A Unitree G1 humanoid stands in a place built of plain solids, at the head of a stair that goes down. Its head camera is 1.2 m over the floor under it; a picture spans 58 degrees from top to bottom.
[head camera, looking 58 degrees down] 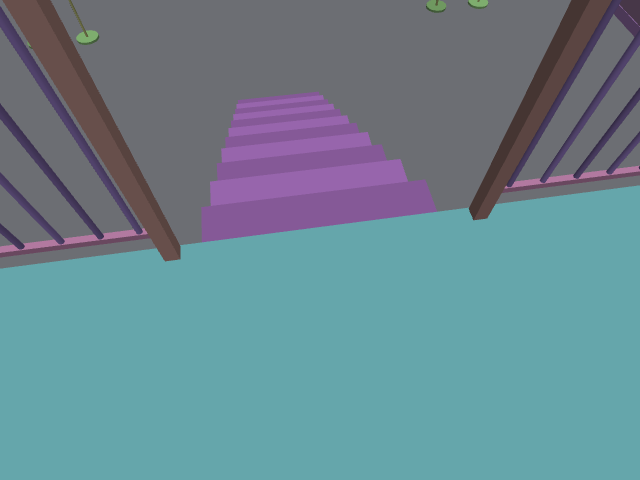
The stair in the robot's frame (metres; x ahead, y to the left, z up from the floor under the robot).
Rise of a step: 0.19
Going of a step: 0.29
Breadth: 0.92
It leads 9 degrees to the left of straight ahead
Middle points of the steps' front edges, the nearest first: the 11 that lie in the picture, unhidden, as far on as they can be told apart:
0.81 -0.03 0.00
1.09 0.02 -0.19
1.38 0.06 -0.38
1.67 0.11 -0.57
1.96 0.15 -0.76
2.24 0.20 -0.94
2.53 0.24 -1.13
2.82 0.29 -1.32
3.11 0.33 -1.51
3.39 0.38 -1.70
3.68 0.42 -1.89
